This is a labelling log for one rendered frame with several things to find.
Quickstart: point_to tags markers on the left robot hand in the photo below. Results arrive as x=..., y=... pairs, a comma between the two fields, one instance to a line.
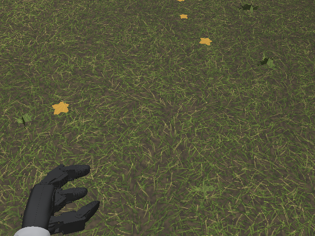
x=48, y=197

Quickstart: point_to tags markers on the robot left forearm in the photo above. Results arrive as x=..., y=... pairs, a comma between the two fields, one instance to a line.
x=32, y=231

